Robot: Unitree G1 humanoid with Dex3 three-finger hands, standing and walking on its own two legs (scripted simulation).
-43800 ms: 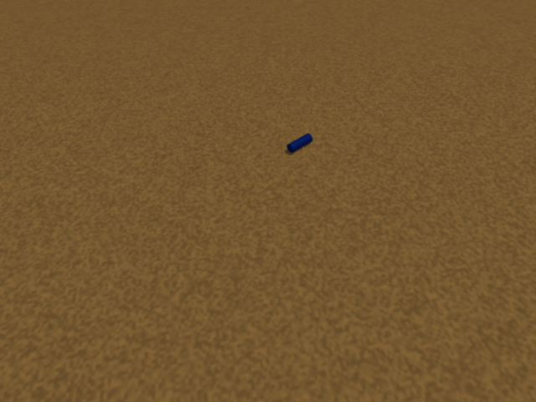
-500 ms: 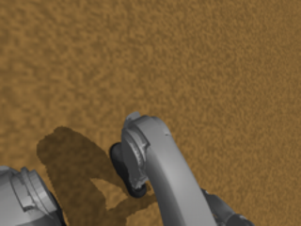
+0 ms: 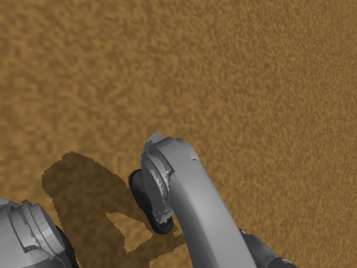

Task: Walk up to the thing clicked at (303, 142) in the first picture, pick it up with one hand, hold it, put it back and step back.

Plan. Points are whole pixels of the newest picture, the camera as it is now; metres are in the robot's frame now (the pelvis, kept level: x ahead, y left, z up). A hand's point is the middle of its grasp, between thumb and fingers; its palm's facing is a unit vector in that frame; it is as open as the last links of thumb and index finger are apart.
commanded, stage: open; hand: left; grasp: from above
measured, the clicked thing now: out of the picture +0.52 +0.33 -0.29
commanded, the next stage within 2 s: withdraw in 0.44 s
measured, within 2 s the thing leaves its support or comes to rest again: neither
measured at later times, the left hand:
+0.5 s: hand out of the picture +0.49 +0.31 -0.25, palm faces -0.46 -0.12 -0.88, open 13.7 cm
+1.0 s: hand out of the picture +0.53 +0.36 -0.11, palm faces -0.30 -0.09 -0.95, open 14.0 cm
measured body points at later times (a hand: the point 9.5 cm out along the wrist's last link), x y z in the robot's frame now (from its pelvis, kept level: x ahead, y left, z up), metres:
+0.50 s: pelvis +0.00 +0.00 +0.00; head +0.29 +0.13 +0.31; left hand +0.51 +0.32 -0.20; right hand +0.04 -0.25 -0.06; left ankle +0.06 +0.13 -0.28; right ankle +0.12 -0.13 -0.28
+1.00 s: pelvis +0.01 +0.00 +0.02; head +0.26 +0.10 +0.37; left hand +0.55 +0.36 -0.06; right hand +0.06 -0.26 -0.06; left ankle +0.06 +0.13 -0.28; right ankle +0.12 -0.13 -0.28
